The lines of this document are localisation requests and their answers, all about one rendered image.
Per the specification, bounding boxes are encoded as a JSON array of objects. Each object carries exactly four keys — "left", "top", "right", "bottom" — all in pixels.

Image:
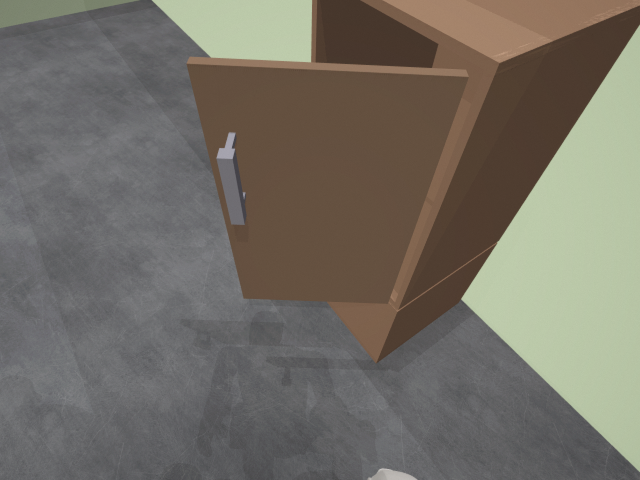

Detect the cupboard door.
[{"left": 186, "top": 57, "right": 469, "bottom": 304}]

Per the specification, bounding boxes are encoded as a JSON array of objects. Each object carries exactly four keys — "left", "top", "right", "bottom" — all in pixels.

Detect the handle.
[{"left": 216, "top": 132, "right": 247, "bottom": 225}]

